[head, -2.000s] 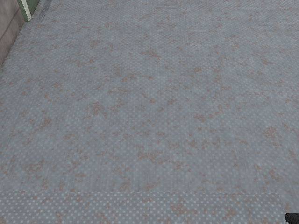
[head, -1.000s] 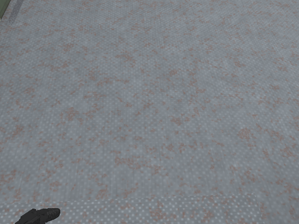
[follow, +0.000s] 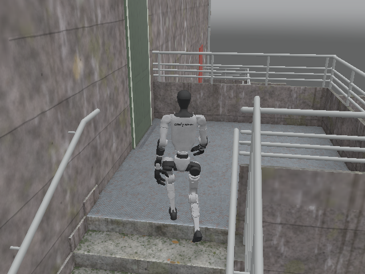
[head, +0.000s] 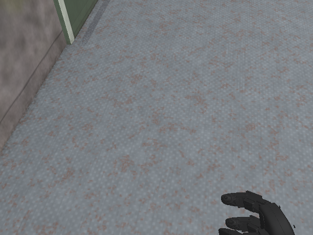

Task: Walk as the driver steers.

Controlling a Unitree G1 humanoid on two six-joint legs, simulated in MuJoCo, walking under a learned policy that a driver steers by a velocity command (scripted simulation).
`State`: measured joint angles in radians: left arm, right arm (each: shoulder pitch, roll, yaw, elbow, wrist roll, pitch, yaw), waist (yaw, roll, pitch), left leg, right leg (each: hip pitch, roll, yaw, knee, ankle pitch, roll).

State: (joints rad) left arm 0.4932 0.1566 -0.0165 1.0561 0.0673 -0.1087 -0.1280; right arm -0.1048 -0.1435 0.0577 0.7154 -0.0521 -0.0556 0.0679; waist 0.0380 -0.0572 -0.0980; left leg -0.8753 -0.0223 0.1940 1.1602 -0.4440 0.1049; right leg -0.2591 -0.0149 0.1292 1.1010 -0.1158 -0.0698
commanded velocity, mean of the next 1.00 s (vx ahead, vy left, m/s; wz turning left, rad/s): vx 0.49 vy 0.00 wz -0.37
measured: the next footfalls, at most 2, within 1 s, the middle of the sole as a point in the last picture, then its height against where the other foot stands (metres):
right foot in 0.44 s outside the picture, level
left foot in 0.94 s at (197, 166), level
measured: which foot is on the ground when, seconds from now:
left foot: down 0.00-0.48, up 0.50-0.92, down 0.94-1.00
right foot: up 0.00-0.42, down 0.44-0.96, up 0.98-1.00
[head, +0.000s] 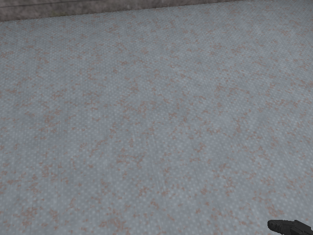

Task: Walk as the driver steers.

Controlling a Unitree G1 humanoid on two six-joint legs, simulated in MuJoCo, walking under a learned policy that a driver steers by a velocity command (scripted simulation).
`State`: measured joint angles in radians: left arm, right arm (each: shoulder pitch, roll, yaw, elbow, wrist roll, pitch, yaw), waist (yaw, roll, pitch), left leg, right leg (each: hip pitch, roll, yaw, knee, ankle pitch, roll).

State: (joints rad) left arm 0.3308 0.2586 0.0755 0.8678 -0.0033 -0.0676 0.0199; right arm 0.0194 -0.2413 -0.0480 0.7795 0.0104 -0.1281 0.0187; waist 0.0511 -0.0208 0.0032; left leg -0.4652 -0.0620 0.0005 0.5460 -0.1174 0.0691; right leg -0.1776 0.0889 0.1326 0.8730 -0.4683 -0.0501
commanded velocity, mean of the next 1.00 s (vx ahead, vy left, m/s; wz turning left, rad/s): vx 0.47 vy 0.00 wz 0.46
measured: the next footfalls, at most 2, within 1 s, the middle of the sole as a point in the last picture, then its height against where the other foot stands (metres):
right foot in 0.44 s outside the picture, level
left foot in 0.94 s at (101, 217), level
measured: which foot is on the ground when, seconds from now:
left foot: down 0.00-0.44, up 0.46-0.92, down 0.94-1.00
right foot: up 0.00-0.42, down 0.44-0.94, up 0.96-1.00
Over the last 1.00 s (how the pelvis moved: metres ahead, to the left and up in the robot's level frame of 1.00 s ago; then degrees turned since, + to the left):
0.58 -0.13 0.09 -23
